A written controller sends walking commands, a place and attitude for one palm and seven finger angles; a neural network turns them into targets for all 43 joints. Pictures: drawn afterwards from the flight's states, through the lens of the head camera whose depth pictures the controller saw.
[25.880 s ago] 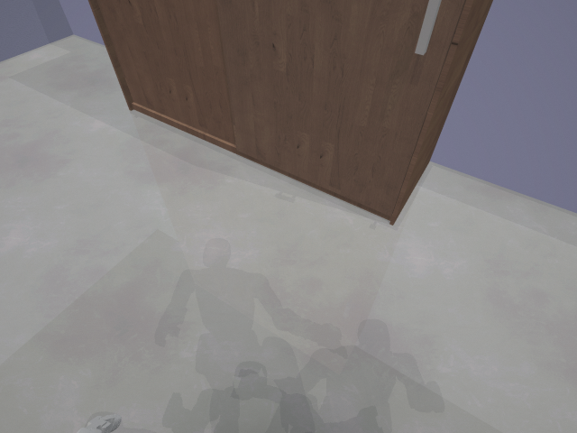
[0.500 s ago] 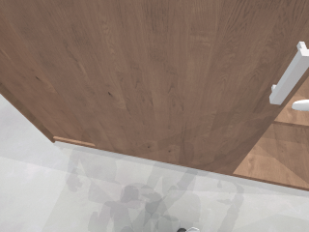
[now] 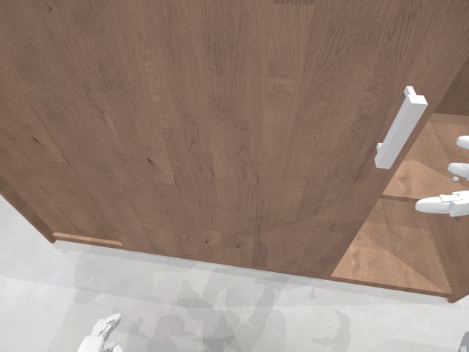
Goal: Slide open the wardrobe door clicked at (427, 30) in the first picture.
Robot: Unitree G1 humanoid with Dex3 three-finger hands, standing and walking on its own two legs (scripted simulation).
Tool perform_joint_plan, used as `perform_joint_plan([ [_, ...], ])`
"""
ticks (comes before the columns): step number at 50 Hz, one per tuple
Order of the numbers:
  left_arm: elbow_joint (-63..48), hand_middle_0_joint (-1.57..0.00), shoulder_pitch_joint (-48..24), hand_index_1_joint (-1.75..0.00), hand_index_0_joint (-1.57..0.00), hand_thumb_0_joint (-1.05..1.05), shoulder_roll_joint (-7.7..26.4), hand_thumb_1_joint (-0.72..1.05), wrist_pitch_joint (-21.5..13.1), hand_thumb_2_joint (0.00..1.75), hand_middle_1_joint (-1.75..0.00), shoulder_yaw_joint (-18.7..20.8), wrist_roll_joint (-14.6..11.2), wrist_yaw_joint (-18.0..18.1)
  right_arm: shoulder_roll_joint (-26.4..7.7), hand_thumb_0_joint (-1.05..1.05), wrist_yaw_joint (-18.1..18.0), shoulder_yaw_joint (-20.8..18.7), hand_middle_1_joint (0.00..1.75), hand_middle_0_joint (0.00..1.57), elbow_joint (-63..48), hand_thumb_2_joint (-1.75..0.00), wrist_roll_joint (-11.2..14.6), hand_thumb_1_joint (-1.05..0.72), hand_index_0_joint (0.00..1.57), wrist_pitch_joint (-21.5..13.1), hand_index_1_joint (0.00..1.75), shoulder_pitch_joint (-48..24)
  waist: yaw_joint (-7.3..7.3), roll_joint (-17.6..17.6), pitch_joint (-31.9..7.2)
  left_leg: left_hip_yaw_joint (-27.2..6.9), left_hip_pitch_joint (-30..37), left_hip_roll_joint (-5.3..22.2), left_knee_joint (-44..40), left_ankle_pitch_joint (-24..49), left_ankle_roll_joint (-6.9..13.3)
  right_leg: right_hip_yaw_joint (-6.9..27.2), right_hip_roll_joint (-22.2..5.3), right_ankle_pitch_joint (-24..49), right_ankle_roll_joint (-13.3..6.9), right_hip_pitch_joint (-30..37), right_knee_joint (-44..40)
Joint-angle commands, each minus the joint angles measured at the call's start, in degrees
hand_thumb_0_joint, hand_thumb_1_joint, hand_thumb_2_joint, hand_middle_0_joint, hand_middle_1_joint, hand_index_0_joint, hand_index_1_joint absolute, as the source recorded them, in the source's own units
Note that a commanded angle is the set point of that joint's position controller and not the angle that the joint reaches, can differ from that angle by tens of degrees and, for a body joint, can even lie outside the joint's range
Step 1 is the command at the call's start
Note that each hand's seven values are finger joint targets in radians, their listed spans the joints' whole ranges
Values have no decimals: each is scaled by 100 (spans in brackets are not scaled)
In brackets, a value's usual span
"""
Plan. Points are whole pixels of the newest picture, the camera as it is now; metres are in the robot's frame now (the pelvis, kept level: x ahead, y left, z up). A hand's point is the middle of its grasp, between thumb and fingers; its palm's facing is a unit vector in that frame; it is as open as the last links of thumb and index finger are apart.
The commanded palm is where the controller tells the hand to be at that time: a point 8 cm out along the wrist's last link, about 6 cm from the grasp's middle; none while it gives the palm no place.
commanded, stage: slip the hand off the handle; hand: right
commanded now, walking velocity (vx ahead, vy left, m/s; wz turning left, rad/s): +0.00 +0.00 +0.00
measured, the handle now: (395, 128) +0.52 -0.28 +0.12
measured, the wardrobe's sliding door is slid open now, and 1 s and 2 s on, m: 0.49 0.49 0.49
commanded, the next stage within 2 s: draw the hand back to the body in 0.62 s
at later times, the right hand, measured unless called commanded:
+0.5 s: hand out of the picture +0.33 -0.33 +0.13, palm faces +0.41 +0.88 -0.24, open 14.6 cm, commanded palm +0.29 -0.36 +0.14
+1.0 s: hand out of the picture +0.31 -0.31 +0.15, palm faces +0.07 +1.00 +0.00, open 14.6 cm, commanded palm +0.26 -0.35 +0.15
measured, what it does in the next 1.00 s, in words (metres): stands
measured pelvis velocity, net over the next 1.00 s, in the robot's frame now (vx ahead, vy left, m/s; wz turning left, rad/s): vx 0.01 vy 0.01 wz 0.03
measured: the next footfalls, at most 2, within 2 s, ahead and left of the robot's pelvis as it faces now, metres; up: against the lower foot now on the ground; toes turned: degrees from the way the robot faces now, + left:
none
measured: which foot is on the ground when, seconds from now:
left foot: down 0.00-1.00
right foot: down 0.00-1.00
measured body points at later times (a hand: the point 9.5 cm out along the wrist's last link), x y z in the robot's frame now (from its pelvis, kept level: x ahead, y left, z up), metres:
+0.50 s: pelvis +0.00 +0.03 +0.00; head +0.00 +0.02 +0.45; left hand +0.15 +0.27 -0.09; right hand +0.30 -0.37 +0.15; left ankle -0.04 +0.10 -0.73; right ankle +0.09 -0.06 -0.73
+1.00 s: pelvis +0.01 +0.01 +0.00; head +0.00 +0.00 +0.45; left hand +0.14 +0.27 -0.07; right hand +0.30 -0.36 +0.15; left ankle -0.04 +0.10 -0.73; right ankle +0.08 -0.06 -0.73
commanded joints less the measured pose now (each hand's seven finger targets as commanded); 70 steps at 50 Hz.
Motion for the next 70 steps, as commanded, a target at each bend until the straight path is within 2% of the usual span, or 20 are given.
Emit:
perform_joint_plan([
  [1,-713,-20,-227,-30,-20,0,910,90,-332,90,-30,302,-44,137,-1450,0,8,-8,115,25,-1832,-20,125,55,25,-313,115,-2141,32,-679,-1333,-350,-1252,-39,-632,525,33,1460,-307,-464,224,2703,-682],
  [10,-736,-20,-586,-30,-20,0,843,90,-425,90,-30,224,-64,169,-1572,0,94,-288,115,25,-2178,-20,275,55,25,-141,115,-1362,-130,-557,-1118,-410,-901,-11,-838,490,35,1162,-146,-411,201,2424,-705],
  [18,-616,-20,-556,-30,-20,0,841,90,-487,90,-30,184,-47,229,-1886,0,329,-476,115,25,-1825,-20,342,55,25,-244,115,-1437,-63,-544,-960,-535,-875,22,-931,577,-13,912,-53,-107,152,2163,-465],
  [31,-626,-20,-303,-30,-20,0,950,90,-461,90,-30,281,-53,183,-2350,0,625,-925,115,25,-1323,-20,479,55,25,-462,115,-1039,-177,-243,-1182,-683,-671,76,-720,1023,-101,783,-10,203,115,1652,-138],
  [37,-665,-20,-268,-30,-20,0,936,90,-415,90,-30,319,-48,161,-2451,0,657,-1136,115,25,-1629,-20,487,55,25,-534,115,-717,-219,-521,-1306,-624,-742,13,-599,1275,-103,733,-22,460,108,1754,-98],
  [38,-675,-20,-286,-30,-20,0,981,90,-497,90,-30,295,-141,206,-1756,0,1369,-855,115,25,-1870,-20,1384,55,25,-817,115,-789,89,-338,-1469,-687,-460,10,-698,1597,-159,771,-55,524,142,1946,-138],
  [39,-656,-20,-329,-30,-20,0,958,90,-545,90,-30,272,-166,258,-2137,0,1753,-1187,115,25,-1835,-20,1554,55,25,-994,115,-710,-77,-283,-1599,-740,-372,-17,-649,1760,-215,757,-52,597,118,2028,-49],
  [42,-772,-20,-393,-30,-20,0,996,90,-695,90,-30,222,-153,311,-2316,0,2690,-1504,115,25,-2070,-20,2076,55,25,-1347,115,-399,-156,-674,-1831,-892,-301,65,-508,2447,-377,809,-38,929,137,2244,63],
  [45,-969,-20,-458,-30,-20,0,965,90,-791,90,-30,217,-155,249,-2200,0,3109,-1552,115,25,-1637,-20,2208,55,25,-1167,115,523,-357,-514,-1171,-732,-686,12,-507,1954,-351,845,-66,764,139,1974,-56],
  [49,-1306,-20,-599,-30,-20,0,883,90,-945,90,-30,220,-194,109,-1906,0,2733,-1456,115,25,-2628,-20,2206,55,25,-796,115,640,-450,-731,-1197,-551,-862,-48,-617,1159,-228,996,-137,426,201,2300,-334],
  [52,-1313,-20,-732,-30,-20,0,854,90,-1032,90,-30,190,-184,103,-1532,0,2383,-1252,115,25,-3219,-20,2202,55,25,-685,115,842,-387,-498,-933,-455,-960,-113,-744,757,-156,1153,-226,15,223,2409,-557],
  [58,-1200,-20,-970,-30,-20,0,751,90,-1145,90,-30,109,-172,205,-900,0,2041,-642,113,25,-4168,-22,2031,51,25,-370,113,827,-292,-774,-797,-312,-863,-111,-848,518,-12,1418,-309,-663,311,2757,-1015],
  [62,-1100,-20,-1121,-30,-20,0,751,90,-1156,90,-30,49,-151,260,-1029,0,1844,-775,104,24,-4510,-29,1962,37,24,-229,104,743,-348,-644,-774,-318,-634,-105,-1004,413,23,1563,-294,-1114,357,2800,-1295],
  [63,-945,-20,-1082,-30,-20,0,773,90,-1148,90,-30,77,107,118,-1159,0,782,-613,102,24,-4816,-31,1033,33,24,-644,102,539,-319,-933,-135,-580,-903,-21,-1301,95,108,1611,-269,-1799,432,2508,-1493],
  [65,-846,-20,-1139,-30,-20,0,681,90,-1067,90,-30,101,121,60,-166,0,-27,-88,98,24,-4741,-34,818,26,24,-776,98,1539,-262,-859,69,-486,-615,50,-1245,15,131,1837,-404,-2593,538,2427,-1886],
  [66,-852,-20,-1128,-30,-20,0,711,90,-1012,90,-30,126,122,47,-209,0,-266,-104,96,24,-5076,-36,742,22,24,-880,96,1687,-293,-488,-239,-491,-228,38,-1315,242,137,1686,-341,-2265,462,2396,-1812],
  [67,-841,-20,-1153,-30,-20,0,773,90,-968,90,-30,131,144,33,-527,0,-465,-437,94,24,-5335,-37,647,19,24,-935,94,1754,-348,-589,-662,-535,-2,50,-1337,450,151,1635,-317,-1769,451,2603,-1756],
  [68,-851,-20,-1152,-30,-20,0,688,90,-945,90,-30,157,187,13,-217,0,-606,-166,92,24,-5604,-39,584,15,24,-965,92,2088,-341,-550,-782,-516,183,60,-1285,616,154,1591,-343,-1281,460,2754,-1714],
  [69,-836,-20,-1158,-30,-20,0,725,90,-907,90,-30,147,196,-15,-362,0,-722,-321,89,24,-5662,-41,515,12,24,-1003,89,2076,-371,-456,-921,-522,200,23,-1309,692,149,1608,-356,-1130,489,2882,-1763],
  [70,-827,-20,-1261,-30,-20,0,641,90,-858,90,-30,157,192,-24,-84,0,-790,-85,87,23,-5657,-43,468,8,23,-1035,87,2207,-342,-403,-677,-534,125,7,-1351,488,114,1568,-377,-1433,497,2882,-1850],
])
